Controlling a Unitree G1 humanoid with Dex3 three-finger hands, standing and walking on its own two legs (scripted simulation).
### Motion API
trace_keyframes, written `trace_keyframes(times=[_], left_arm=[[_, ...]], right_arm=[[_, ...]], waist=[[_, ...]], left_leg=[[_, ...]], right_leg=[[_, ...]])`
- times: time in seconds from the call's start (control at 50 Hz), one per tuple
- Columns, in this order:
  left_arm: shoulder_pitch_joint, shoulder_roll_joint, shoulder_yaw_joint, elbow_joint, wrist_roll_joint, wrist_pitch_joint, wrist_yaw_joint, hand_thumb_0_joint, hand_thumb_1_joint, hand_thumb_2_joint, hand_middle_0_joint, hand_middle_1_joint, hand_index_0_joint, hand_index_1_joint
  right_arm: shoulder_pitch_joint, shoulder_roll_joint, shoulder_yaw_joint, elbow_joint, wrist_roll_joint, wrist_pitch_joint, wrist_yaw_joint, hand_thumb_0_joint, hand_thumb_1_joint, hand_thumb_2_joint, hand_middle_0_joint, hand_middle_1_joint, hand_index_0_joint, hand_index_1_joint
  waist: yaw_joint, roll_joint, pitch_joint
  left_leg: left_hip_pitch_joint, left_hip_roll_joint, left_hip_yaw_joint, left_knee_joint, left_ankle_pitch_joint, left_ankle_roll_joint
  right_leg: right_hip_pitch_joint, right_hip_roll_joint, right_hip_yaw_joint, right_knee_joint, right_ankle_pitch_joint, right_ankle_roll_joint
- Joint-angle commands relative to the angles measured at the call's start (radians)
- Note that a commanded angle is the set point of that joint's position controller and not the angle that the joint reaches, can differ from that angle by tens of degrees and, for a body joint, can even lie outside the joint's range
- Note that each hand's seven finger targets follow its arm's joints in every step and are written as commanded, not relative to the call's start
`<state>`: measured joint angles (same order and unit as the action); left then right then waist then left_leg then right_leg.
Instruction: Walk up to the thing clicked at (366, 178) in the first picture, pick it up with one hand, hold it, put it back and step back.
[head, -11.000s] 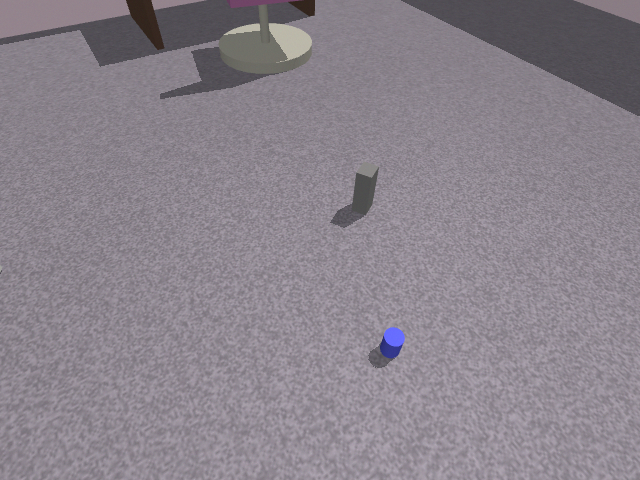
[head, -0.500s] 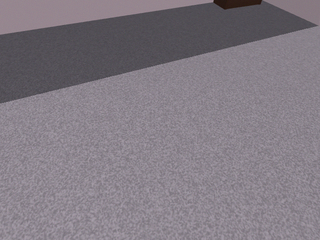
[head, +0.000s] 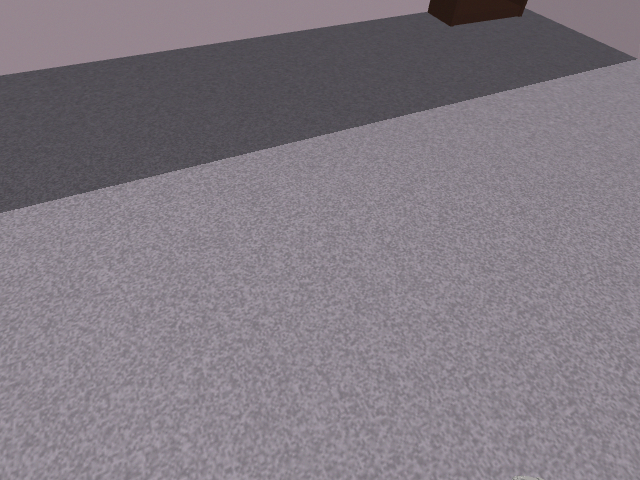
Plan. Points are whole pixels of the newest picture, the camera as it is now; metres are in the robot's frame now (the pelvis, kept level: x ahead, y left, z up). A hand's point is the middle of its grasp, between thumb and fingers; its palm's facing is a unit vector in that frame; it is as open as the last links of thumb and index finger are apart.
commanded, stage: stand
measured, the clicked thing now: out of the picture -0.70 +1.22 -0.67
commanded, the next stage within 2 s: walk up in 0.98 s
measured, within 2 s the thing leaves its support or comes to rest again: neither
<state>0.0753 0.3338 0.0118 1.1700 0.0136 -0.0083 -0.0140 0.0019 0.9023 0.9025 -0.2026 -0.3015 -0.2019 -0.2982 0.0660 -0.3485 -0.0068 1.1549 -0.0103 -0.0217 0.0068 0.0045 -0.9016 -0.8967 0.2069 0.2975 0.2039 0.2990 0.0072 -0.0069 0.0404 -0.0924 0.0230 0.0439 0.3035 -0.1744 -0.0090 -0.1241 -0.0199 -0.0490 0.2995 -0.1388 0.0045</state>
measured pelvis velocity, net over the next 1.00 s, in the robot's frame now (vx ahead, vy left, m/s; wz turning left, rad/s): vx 0.00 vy -0.01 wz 0.03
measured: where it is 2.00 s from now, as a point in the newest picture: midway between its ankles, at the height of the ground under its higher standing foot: outside the picture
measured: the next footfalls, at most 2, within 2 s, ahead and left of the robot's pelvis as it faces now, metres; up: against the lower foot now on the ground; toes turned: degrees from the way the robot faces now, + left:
left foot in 1.56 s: +0.02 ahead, +0.06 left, +0.00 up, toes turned +39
right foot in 1.94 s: +0.18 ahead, -0.11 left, +0.00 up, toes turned +56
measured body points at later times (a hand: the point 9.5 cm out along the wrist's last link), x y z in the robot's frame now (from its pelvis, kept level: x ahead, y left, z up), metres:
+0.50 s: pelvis +0.00 +0.00 +0.00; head +0.00 -0.01 +0.45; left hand +0.07 +0.30 -0.13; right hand +0.08 -0.30 -0.14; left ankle +0.00 +0.12 -0.75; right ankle +0.02 -0.12 -0.75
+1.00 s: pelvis +0.00 -0.01 +0.00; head +0.01 -0.01 +0.45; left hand +0.07 +0.30 -0.13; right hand +0.08 -0.31 -0.14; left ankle +0.00 +0.12 -0.75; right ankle +0.02 -0.12 -0.75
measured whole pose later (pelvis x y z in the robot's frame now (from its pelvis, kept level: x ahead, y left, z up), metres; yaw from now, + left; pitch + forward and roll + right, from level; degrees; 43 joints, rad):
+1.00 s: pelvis +0.00 -0.01 +0.00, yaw +2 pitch -2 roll +0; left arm 0.11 0.35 0.01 1.15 0.02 -0.01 -0.02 0.00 0.90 0.90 -0.20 -0.30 -0.20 -0.30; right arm 0.12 -0.35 0.00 1.13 -0.01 -0.01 0.01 0.00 -0.90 -0.90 0.21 0.30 0.20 0.30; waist 0.00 0.00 0.03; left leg -0.11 0.02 0.01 0.32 -0.18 -0.02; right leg -0.13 -0.02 -0.08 0.33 -0.16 -0.01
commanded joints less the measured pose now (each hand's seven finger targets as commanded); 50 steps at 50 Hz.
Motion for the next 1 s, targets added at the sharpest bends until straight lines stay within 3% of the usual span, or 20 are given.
trace_keyframes(times=[0.0, 0.08, 0.22, 0.4, 0.48, 0.56, 0.66, 0.8, 0.84, 0.94, 0.96, 0.98], left_arm=[[-0.049, 0.214, 0.036, -0.063, -0.003, -0.023, 0.018, 0.000, 0.900, 0.900, -0.200, -0.300, -0.200, -0.300], [-0.054, 0.223, 0.036, -0.066, -0.002, -0.021, 0.020, 0.000, 0.900, 0.900, -0.200, -0.300, -0.200, -0.300], [-0.039, 0.219, 0.031, -0.070, -0.006, -0.024, 0.019, 0.000, 0.900, 0.900, -0.200, -0.300, -0.200, -0.300], [-0.032, 0.223, 0.026, -0.069, -0.003, -0.023, 0.022, 0.000, 0.900, 0.900, -0.200, -0.300, -0.200, -0.300], [-0.034, 0.226, 0.027, -0.074, -0.005, -0.024, 0.021, 0.000, 0.900, 0.900, -0.200, -0.300, -0.200, -0.300], [-0.029, 0.226, 0.028, -0.076, -0.005, -0.026, 0.021, 0.000, 0.900, 0.900, -0.200, -0.300, -0.200, -0.300], [-0.023, 0.227, 0.026, -0.076, -0.003, -0.024, 0.021, 0.000, 0.900, 0.900, -0.200, -0.300, -0.200, -0.300], [-0.019, 0.231, 0.026, -0.074, -0.003, -0.024, 0.021, 0.000, 0.900, 0.900, -0.200, -0.300, -0.200, -0.300], [-0.014, 0.226, 0.026, -0.074, -0.004, -0.024, 0.020, 0.000, 0.900, 0.900, -0.200, -0.300, -0.200, -0.300], [-0.010, 0.230, 0.027, -0.078, -0.003, -0.027, 0.022, 0.000, 0.900, 0.900, -0.200, -0.300, -0.200, -0.300], [-0.099, 0.304, 0.106, -0.153, -0.002, 0.004, 0.006, 0.000, 0.900, 0.900, -0.200, -0.300, -0.200, -0.300], [-0.096, 0.289, 0.108, -0.183, -0.004, 0.021, 0.005, 0.000, 0.900, 0.900, -0.200, -0.300, -0.200, -0.300]], right_arm=[[-0.056, -0.204, -0.029, -0.063, 0.001, -0.016, -0.016, 0.000, -0.900, -0.900, 0.200, 0.300, 0.200, 0.300], [-0.047, -0.204, -0.030, -0.063, 0.000, -0.013, -0.014, 0.000, -0.900, -0.900, 0.200, 0.300, 0.200, 0.300], [-0.026, -0.212, -0.029, -0.057, 0.000, -0.017, -0.014, 0.000, -0.900, -0.900, 0.200, 0.300, 0.200, 0.300], [-0.010, -0.210, -0.028, -0.054, 0.001, -0.007, -0.010, 0.000, -0.900, -0.900, 0.200, 0.300, 0.200, 0.300], [-0.006, -0.208, -0.027, -0.058, -0.002, -0.008, -0.010, 0.000, -0.900, -0.900, 0.200, 0.300, 0.200, 0.300], [-0.005, -0.208, -0.025, -0.060, -0.002, -0.012, -0.011, 0.000, -0.900, -0.900, 0.200, 0.300, 0.200, 0.300], [-0.009, -0.214, -0.026, -0.063, -0.002, -0.011, -0.013, 0.000, -0.900, -0.900, 0.200, 0.300, 0.200, 0.300], [0.005, -0.208, -0.024, -0.063, 0.000, -0.005, -0.012, 0.000, -0.900, -0.900, 0.200, 0.300, 0.200, 0.300], [0.004, -0.210, -0.023, -0.063, -0.002, -0.007, -0.011, 0.000, -0.900, -0.900, 0.200, 0.300, 0.200, 0.300], [-0.001, -0.210, -0.024, -0.069, 0.000, -0.008, -0.012, 0.000, -0.900, -0.900, 0.200, 0.300, 0.200, 0.300], [0.092, -0.274, -0.063, -0.111, 0.003, 0.013, -0.015, 0.000, -0.900, -0.900, 0.200, 0.300, 0.200, 0.300], [0.121, -0.296, -0.076, -0.120, 0.002, 0.017, -0.022, 0.000, -0.900, -0.900, 0.200, 0.300, 0.200, 0.300]], waist=[[-0.003, 0.041, -0.081], [-0.004, 0.014, -0.078], [-0.005, 0.007, -0.092], [-0.009, -0.008, -0.039], [-0.011, 0.007, -0.052], [-0.008, 0.018, -0.072], [-0.007, 0.021, -0.076], [-0.011, 0.004, -0.043], [-0.007, 0.019, -0.049], [-0.006, 0.007, -0.064], [0.000, -0.048, 0.050], [-0.010, -0.014, 0.058]], left_leg=[[-0.032, 0.125, -0.108, -0.066, 0.101, 0.018], [-0.040, 0.123, -0.116, -0.075, 0.063, 0.019], [-0.004, 0.125, -0.113, -0.055, 0.153, 0.017], [-0.040, 0.114, -0.118, -0.067, 0.019, 0.023], [-0.044, 0.117, -0.119, -0.064, 0.039, 0.023], [-0.027, 0.118, -0.115, -0.053, 0.106, 0.018], [-0.023, 0.124, -0.117, -0.053, 0.111, 0.021], [-0.034, 0.113, -0.118, -0.055, 0.040, 0.023], [-0.043, 0.117, -0.120, -0.059, 0.048, 0.022], [-0.018, 0.120, -0.119, -0.044, 0.089, 0.023], [-0.245, 0.107, -0.253, 0.011, 0.314, 0.072], [-0.250, 0.147, -0.314, 0.004, 0.364, 0.098]], right_leg=[[0.058, -0.128, 0.118, -0.042, 0.093, -0.014], [0.053, -0.124, 0.109, -0.036, 0.049, -0.018], [0.047, -0.130, 0.111, -0.032, 0.122, -0.020], [0.008, -0.121, 0.110, -0.060, -0.007, -0.014], [0.019, -0.126, 0.113, -0.049, 0.017, -0.018], [0.041, -0.131, 0.112, -0.038, 0.103, -0.018], [0.045, -0.131, 0.110, -0.036, 0.091, -0.020], [0.008, -0.125, 0.112, -0.056, 0.016, -0.019], [0.028, -0.129, 0.112, -0.051, 0.041, -0.021], [0.027, -0.129, 0.111, -0.048, 0.080, -0.021], [0.068, -0.056, -0.007, 0.147, 0.043, -0.020], [0.028, -0.034, 0.008, 0.198, -0.014, -0.027]])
